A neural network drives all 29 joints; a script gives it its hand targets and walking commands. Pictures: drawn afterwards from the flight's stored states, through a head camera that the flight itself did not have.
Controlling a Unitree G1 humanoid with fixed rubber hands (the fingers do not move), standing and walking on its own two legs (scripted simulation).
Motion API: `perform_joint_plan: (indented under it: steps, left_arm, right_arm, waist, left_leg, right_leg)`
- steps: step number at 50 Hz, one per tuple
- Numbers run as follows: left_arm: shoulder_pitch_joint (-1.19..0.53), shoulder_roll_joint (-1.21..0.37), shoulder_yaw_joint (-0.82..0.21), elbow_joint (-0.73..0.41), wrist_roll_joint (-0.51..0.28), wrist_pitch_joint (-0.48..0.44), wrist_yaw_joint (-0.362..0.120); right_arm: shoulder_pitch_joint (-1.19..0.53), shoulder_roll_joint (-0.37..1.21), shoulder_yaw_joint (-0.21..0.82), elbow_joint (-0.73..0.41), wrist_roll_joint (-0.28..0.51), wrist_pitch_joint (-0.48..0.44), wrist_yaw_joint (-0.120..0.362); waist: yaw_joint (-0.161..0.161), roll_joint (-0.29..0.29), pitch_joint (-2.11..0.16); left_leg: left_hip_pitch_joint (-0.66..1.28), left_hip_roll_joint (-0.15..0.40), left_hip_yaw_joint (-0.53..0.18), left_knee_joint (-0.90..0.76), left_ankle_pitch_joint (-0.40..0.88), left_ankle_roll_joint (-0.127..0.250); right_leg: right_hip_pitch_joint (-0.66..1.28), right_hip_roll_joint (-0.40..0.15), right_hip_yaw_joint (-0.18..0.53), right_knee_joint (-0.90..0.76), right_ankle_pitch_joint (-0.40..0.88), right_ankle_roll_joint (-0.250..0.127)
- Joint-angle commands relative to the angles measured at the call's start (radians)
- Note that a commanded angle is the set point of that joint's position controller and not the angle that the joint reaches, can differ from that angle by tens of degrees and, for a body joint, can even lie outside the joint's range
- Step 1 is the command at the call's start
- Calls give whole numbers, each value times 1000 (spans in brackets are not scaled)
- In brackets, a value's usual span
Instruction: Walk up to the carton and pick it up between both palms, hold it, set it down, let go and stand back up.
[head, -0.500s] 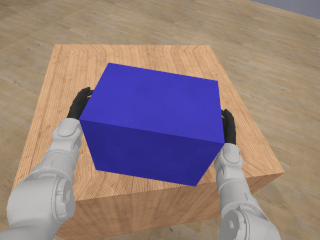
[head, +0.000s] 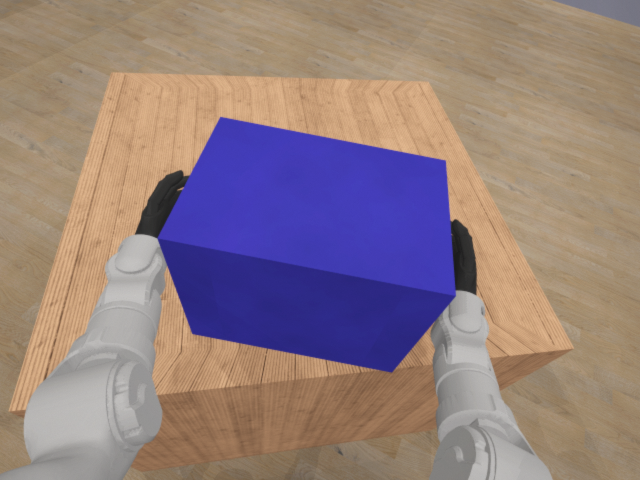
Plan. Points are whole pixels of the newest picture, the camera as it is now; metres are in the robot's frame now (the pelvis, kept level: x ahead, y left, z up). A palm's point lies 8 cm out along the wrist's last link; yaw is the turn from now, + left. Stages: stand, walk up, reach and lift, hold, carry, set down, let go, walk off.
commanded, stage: set down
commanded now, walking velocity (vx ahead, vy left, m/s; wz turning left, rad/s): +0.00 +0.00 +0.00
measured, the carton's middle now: (311, 252) +0.42 -0.04 +0.02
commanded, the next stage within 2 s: none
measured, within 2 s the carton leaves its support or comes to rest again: neither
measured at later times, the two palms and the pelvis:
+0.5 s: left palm (160, 245) +0.45 +0.17 +0.01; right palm (448, 291) +0.36 -0.24 -0.01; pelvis +0.01 +0.00 -0.02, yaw -2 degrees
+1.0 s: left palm (140, 280) +0.40 +0.19 +0.01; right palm (467, 329) +0.30 -0.25 -0.01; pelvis -0.04 +0.00 -0.03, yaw -4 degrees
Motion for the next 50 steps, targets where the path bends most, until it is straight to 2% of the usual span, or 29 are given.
perform_joint_plan:
  steps: [1,2,3,6,7,8,9,10,14,17,18,21,22,23,26,29,30,32,34,35,36,38,39,40,41,43,45,48,50]
  left_arm:
    - [-469,-436,-191,-19,76,-23,-62]
    - [-420,-379,-136,23,83,-15,-54]
    - [-405,-395,-159,-21,89,-13,-58]
    - [-413,-327,-136,6,91,-10,-28]
    - [-374,-224,-165,-27,48,-13,4]
    - [-401,-196,-198,-72,5,-40,37]
    - [-401,-63,-208,-46,-41,-45,69]
    - [-403,-139,-239,-50,-49,-48,82]
    - [-499,49,-386,-48,-291,-111,179]
    - [-517,219,-400,43,-412,-172,169]
    - [-482,205,-443,59,-441,-178,156]
    - [-547,299,-485,70,-525,-181,134]
    - [-582,316,-516,-1,-541,-187,138]
    - [-576,352,-501,8,-562,-186,136]
    - [-480,361,-497,-14,-576,-172,118]
    - [-499,383,-484,113,-551,-132,93]
    - [-384,357,-486,55,-556,-121,85]
    - [-508,375,-539,122,-596,-125,78]
    - [-496,379,-557,128,-612,-126,67]
    - [-604,377,-602,190,-625,-129,69]
    - [-621,394,-615,153,-645,-147,71]
    - [-674,408,-666,102,-677,-170,95]
    - [-515,411,-615,45,-690,-186,94]
    - [-568,409,-634,41,-700,-181,102]
    - [-449,402,-631,1,-682,-172,101]
    - [-432,421,-536,75,-627,-122,83]
    - [-436,433,-524,-35,-618,-112,74]
    - [-473,470,-531,-190,-636,-113,90]
    - [-573,481,-574,-107,-699,-96,94]
  right_arm:
    - [-427,348,282,78,-66,-19,81]
    - [-406,293,279,74,-56,-14,77]
    - [-367,329,261,87,-78,-2,70]
    - [-376,268,257,108,-38,-15,51]
    - [-319,133,247,118,-13,-26,21]
    - [-364,64,260,93,20,-60,10]
    - [-315,-64,265,147,71,-72,-16]
    - [-367,8,261,178,84,-76,-30]
    - [-477,-189,403,144,316,-155,-82]
    - [-501,-312,535,111,451,-172,-97]
    - [-495,-330,541,142,487,-175,-100]
    - [-554,-441,544,192,541,-160,-118]
    - [-549,-473,528,184,553,-165,-125]
    - [-552,-487,575,152,603,-150,-118]
    - [-461,-445,636,108,654,-152,-118]
    - [-508,-470,676,212,686,-99,-105]
    - [-393,-447,721,202,716,-103,-106]
    - [-513,-461,694,200,727,-66,-106]
    - [-458,-445,739,245,743,-54,-107]
    - [-609,-453,682,293,717,-32,-106]
    - [-580,-459,691,211,731,-25,-98]
    - [-646,-476,656,148,738,-30,-89]
    - [-517,-455,709,37,750,-50,-87]
    - [-582,-491,652,33,733,-49,-78]
    - [-459,-504,658,15,734,-63,-80]
    - [-451,-482,724,6,757,-36,-79]
    - [-415,-502,685,-23,735,-24,-92]
    - [-447,-514,623,-107,712,-4,-104]
    - [-548,-522,552,-96,659,37,-116]
  waist:
    - [-23,151,-360]
    - [14,124,-340]
    - [-26,124,-298]
    - [-8,139,-252]
    - [-36,165,-284]
    - [-16,173,-426]
    - [-31,175,-433]
    - [-28,169,-409]
    - [-10,233,-815]
    - [31,145,-979]
    - [-24,144,-971]
    - [-55,135,-974]
    - [-89,147,-1004]
    - [-37,145,-1009]
    - [-49,145,-974]
    - [-40,119,-786]
    - [-28,115,-785]
    - [-48,125,-705]
    - [-47,126,-667]
    - [-83,136,-652]
    - [-50,187,-689]
    - [-54,258,-814]
    - [-14,204,-909]
    - [-24,256,-969]
    - [-16,261,-994]
    - [29,218,-942]
    - [-1,194,-966]
    - [11,217,-922]
    - [-30,191,-831]
  left_leg:
    - [271,-1,65,0,195,-65]
    - [262,-2,68,-9,214,-57]
    - [262,-5,63,-13,183,-53]
    - [249,-7,70,-1,150,-55]
    - [254,0,59,14,210,-70]
    - [303,8,59,47,337,-84]
    - [272,3,58,69,312,-89]
    - [275,17,46,64,286,-84]
    - [282,29,-2,209,572,-133]
    - [202,-10,31,293,663,-126]
    - [251,-1,2,309,699,-137]
    - [204,4,6,345,680,-133]
    - [233,-4,18,340,668,-134]
    - [215,-11,17,364,678,-126]
    - [178,-25,8,359,641,-114]
    - [135,-18,5,355,547,-95]
    - [161,-22,5,334,536,-94]
    - [60,-28,0,312,314,-75]
    - [81,-29,3,307,339,-69]
    - [29,-23,-2,313,227,-62]
    - [40,-26,-14,306,210,-63]
    - [65,-22,-15,322,152,-73]
    - [122,-23,-15,332,266,-65]
    - [162,-16,-21,341,313,-84]
    - [234,-19,-29,355,385,-93]
    - [182,-25,-2,350,413,-77]
    - [204,-13,-5,327,381,-67]
    - [176,-14,3,310,266,-72]
    - [105,-17,6,286,53,-58]
  right_leg:
    - [21,54,-103,-21,136,-8]
    - [86,47,-96,-10,163,-2]
    - [54,42,-100,-23,157,5]
    - [31,45,-97,-25,115,1]
    - [30,52,-103,-14,143,3]
    - [8,59,-114,6,214,1]
    - [-12,62,-104,2,206,2]
    - [-67,69,-118,-1,171,-3]
    - [-135,104,-94,107,381,-20]
    - [-34,89,-50,177,626,-14]
    - [-61,98,-59,193,625,-14]
    - [-70,90,-58,244,653,-5]
    - [-78,90,-74,241,680,5]
    - [-79,84,-61,271,706,5]
    - [-65,80,-56,297,780,17]
    - [-163,81,-65,275,600,11]
    - [-137,78,-49,258,610,4]
    - [-198,64,-43,254,441,2]
    - [-192,67,-53,255,471,4]
    - [-288,64,-59,250,316,-7]
    - [-316,64,-60,246,214,-20]
    - [-392,63,-73,265,148,-34]
    - [-319,70,-64,283,228,-33]
    - [-395,84,-82,294,250,-36]
    - [-359,87,-83,290,336,-36]
    - [-249,91,-61,275,359,-20]
    - [-250,95,-78,262,342,-17]
    - [-287,96,-84,262,223,-31]
    - [-359,86,-80,242,33,-37]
